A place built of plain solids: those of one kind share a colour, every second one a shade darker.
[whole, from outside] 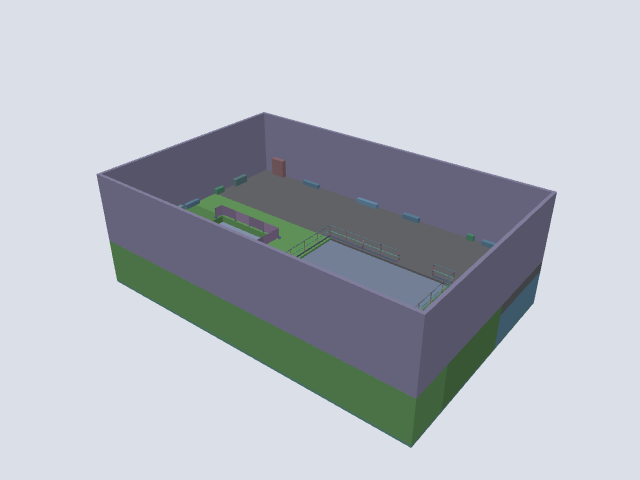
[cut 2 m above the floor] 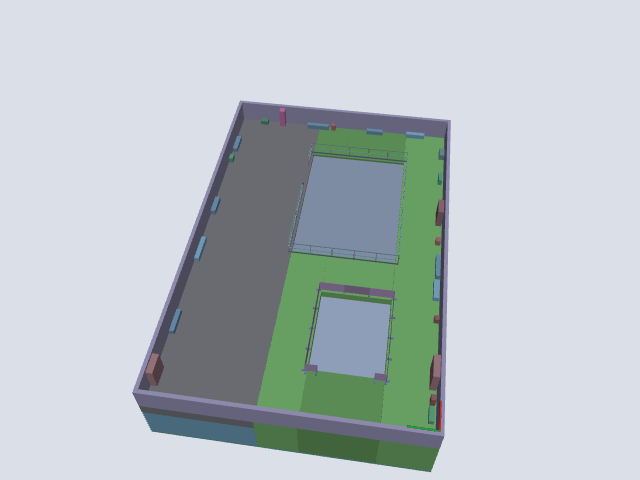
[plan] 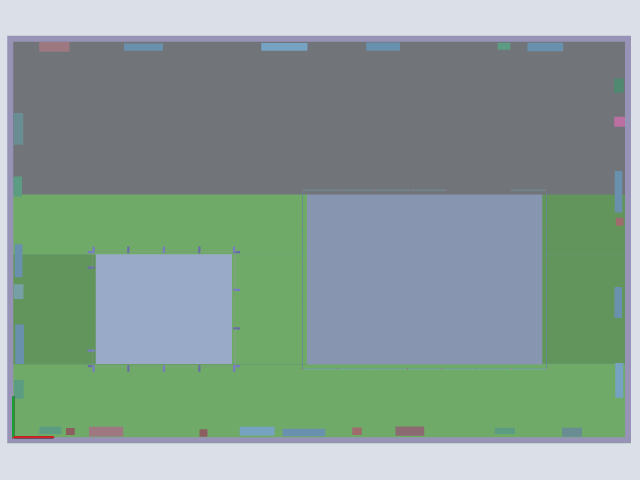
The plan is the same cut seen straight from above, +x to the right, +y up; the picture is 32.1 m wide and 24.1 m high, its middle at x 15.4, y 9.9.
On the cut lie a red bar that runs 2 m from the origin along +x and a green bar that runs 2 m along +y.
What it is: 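A town's swimming bath, shut for a repair, its basins drained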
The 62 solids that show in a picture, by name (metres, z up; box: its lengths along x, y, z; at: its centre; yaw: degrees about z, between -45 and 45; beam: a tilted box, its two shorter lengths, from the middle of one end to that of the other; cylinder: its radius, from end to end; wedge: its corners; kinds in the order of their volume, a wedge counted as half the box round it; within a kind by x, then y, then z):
{
 "surround_1": {"box": [4.44, 5.5, 4.1], "at": [1.92, 6.43, -2.05]},
 "surround_2": {"box": [15.05, 0.032, 4.1], "at": [7.22, 3.66, -2.05]},
 "surround_3": {"box": [15.05, 3.0, 4.1], "at": [7.22, 10.68, -2.05]},
 "surround_4": {"box": [3.77, 5.5, 4.1], "at": [12.86, 6.43, -2.05]},
 "surround_5": {"box": [31.31, 3.95, 4.1], "at": [15.36, 1.67, -2.05]},
 "surround_6": {"box": [4.45, 5.5, 4.1], "at": [28.78, 6.43, -2.05]},
 "surround_7": {"box": [4.45, 3.0, 4.1], "at": [28.78, 10.68, -2.05]},
 "surround_under_1": {"box": [31.31, 7.97, 3.1], "at": [15.36, 16.17, -2.55]},
 "floor_1": {"wedge": [[4.14, 3.68, -4.1], [4.14, 3.68, -0.63], [4.14, 9.18, -4.1], [4.14, 9.18, -0.63], [10.98, 3.68, -4.1], [10.98, 3.68, -0.65], [10.98, 9.18, -4.1], [10.98, 9.18, -0.65]]},
 "floor_2": {"box": [11.81, 8.53, 3.92], "at": [20.65, 7.91, -2.14]},
 "wall_1": {"box": [0.3, 19.85, 6.41], "at": [-0.15, 9.93, 3.21]},
 "wall_2": {"box": [31.31, 0.3, 6.41], "at": [15.36, -0.15, 3.21]},
 "wall_3": {"box": [31.31, 0.3, 6.41], "at": [15.36, 20.0, 3.21]},
 "wall_4": {"box": [0.3, 19.85, 6.41], "at": [30.86, 9.93, 3.21]},
 "footing_1": {"box": [31.31, 20.45, 0.2], "at": [15.36, 9.93, -4.2]},
 "cupboard_1": {"box": [1.52, 0.5, 1.84], "at": [2.06, 19.59, 0.92]},
 "cupboard_2": {"box": [1.73, 0.49, 1.98], "at": [4.66, 0.28, 0.99]},
 "cupboard_3": {"box": [1.45, 0.47, 1.75], "at": [19.91, 0.31, 0.88]},
 "bench_1": {"box": [0.39, 1.66, 0.45], "at": [0.27, 8.86, 0.23]},
 "bench_2": {"box": [0.44, 1.98, 0.46], "at": [0.32, 4.66, 0.23]},
 "bench_3": {"box": [1.96, 0.37, 0.43], "at": [6.54, 19.59, 0.21]},
 "bench_4": {"box": [1.74, 0.44, 0.45], "at": [12.24, 0.3, 0.22]},
 "bench_5": {"box": [2.33, 0.39, 0.46], "at": [13.61, 19.6, 0.23]},
 "bench_6": {"box": [2.16, 0.38, 0.45], "at": [14.59, 0.23, 0.23]},
 "bench_7": {"box": [1.7, 0.42, 0.46], "at": [18.57, 19.61, 0.23]},
 "bench_8": {"box": [1.8, 0.42, 0.43], "at": [26.71, 19.59, 0.22]},
 "bench_9": {"box": [0.38, 1.57, 0.42], "at": [30.38, 6.76, 0.21]},
 "bench_10": {"box": [0.38, 2.08, 0.45], "at": [30.39, 12.32, 0.23]},
 "bench_11": {"box": [0.4, 1.75, 0.44], "at": [30.42, 2.85, 0.22]},
 "crates_1": {"box": [0.43, 1.01, 0.57], "at": [0.23, 12.58, 0.28]},
 "crates_2": {"box": [0.49, 0.95, 0.31], "at": [0.28, 2.4, 0.16]},
 "crates_3": {"box": [1.12, 0.36, 0.44], "at": [1.86, 0.34, 0.22]},
 "crates_4": {"box": [0.63, 0.36, 0.52], "at": [24.64, 19.63, 0.26]},
 "crates_5": {"box": [1.02, 0.32, 0.59], "at": [24.68, 0.31, 0.29]},
 "crates_6": {"box": [0.49, 0.71, 0.4], "at": [30.41, 17.65, 0.2]},
 "blocks_1": {"box": [0.49, 0.75, 0.54], "at": [0.27, 7.31, 0.27]},
 "blocks_2": {"box": [0.48, 1.6, 0.72], "at": [0.27, 15.48, 0.36]},
 "blocks_3": {"box": [1.0, 0.47, 0.55], "at": [28.06, 0.25, 0.28]},
 "chair_1": {"box": [0.54, 0.51, 1.8], "at": [30.44, 15.84, 0.9]},
 "drum_1": {"box": [0.44, 0.35, 0.86], "at": [2.86, 0.29, 0.43]},
 "drum_2": {"box": [0.4, 0.38, 0.5], "at": [9.55, 0.21, 0.25]},
 "drum_3": {"box": [0.48, 0.38, 0.53], "at": [17.26, 0.3, 0.27]},
 "drum_4": {"box": [0.4, 0.41, 0.59], "at": [30.44, 10.82, 0.3]},
 "guard_panel_1": {"box": [0.02, 0.82, 0.98], "at": [3.99, 3.96, 0.57]},
 "guard_panel_2": {"box": [0.02, 0.82, 0.98], "at": [3.99, 8.9, 0.57]},
 "guard_panel_3": {"box": [1.75, 0.02, 0.98], "at": [4.89, 9.33, 0.57]},
 "guard_panel_4": {"box": [1.75, 0.02, 0.98], "at": [6.67, 9.33, 0.57]},
 "guard_panel_5": {"box": [1.75, 0.02, 0.98], "at": [8.45, 9.33, 0.57]},
 "guard_panel_6": {"box": [1.75, 0.02, 0.98], "at": [10.23, 9.33, 0.57]},
 "guard_panel_7": {"box": [0.02, 1.9, 0.98], "at": [11.13, 4.5, 0.57]},
 "guard_panel_8": {"box": [0.02, 1.9, 0.98], "at": [11.13, 6.43, 0.57]},
 "guard_panel_9": {"box": [0.02, 1.9, 0.98], "at": [11.13, 8.36, 0.57]},
 "guard_toe_1": {"box": [0.03, 9.02, 0.15], "at": [14.53, 7.91, 0.07]},
 "guard_toe_2": {"box": [7.26, 0.03, 0.15], "at": [18.14, 12.4, 0.07]},
 "guard_toe_3": {"box": [0.03, 9.02, 0.15], "at": [26.78, 7.91, 0.07]},
 "guard_rail_top_1": {"box": [0.048, 9.02, 0.048], "at": [14.53, 7.91, 1.16]},
 "guard_rail_top_2": {"box": [7.26, 0.048, 0.048], "at": [18.14, 12.4, 1.16]},
 "guard_rail_top_3": {"box": [12.29, 0.048, 0.048], "at": [20.65, 3.43, 1.16]},
 "guard_rail_top_4": {"box": [0.048, 9.02, 0.048], "at": [26.78, 7.91, 1.16]},
 "guard_rail_mid_1": {"box": [0.048, 9.02, 0.048], "at": [14.53, 7.91, 0.59]},
 "guard_rail_mid_2": {"box": [7.26, 0.048, 0.048], "at": [18.14, 12.4, 0.59]},
 "guard_rail_mid_3": {"box": [0.048, 9.02, 0.048], "at": [26.78, 7.91, 0.59]}
}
